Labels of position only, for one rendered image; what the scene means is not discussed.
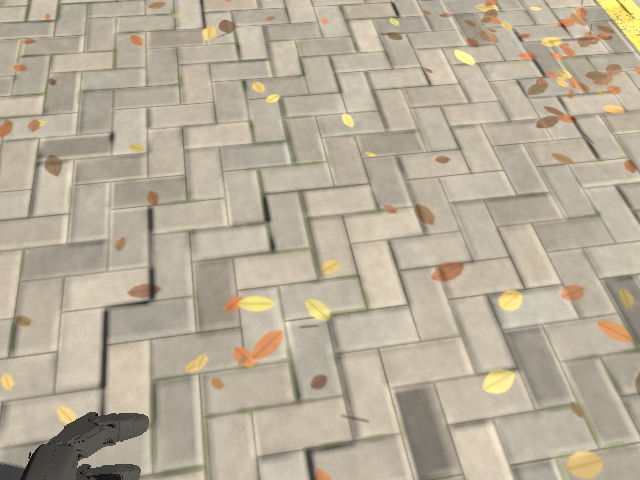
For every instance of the robot left hand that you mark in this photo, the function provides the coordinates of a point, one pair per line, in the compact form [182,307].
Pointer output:
[58,459]

